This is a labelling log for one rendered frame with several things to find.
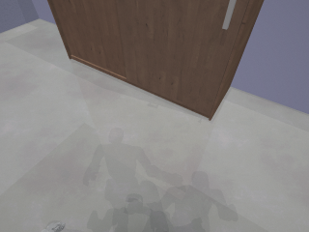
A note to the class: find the left robot hand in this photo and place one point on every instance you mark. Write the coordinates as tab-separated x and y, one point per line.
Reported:
55	227

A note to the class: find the handle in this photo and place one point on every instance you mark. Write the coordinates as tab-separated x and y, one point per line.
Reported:
229	13

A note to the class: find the wardrobe door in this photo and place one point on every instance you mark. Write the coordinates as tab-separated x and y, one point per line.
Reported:
178	48
92	31

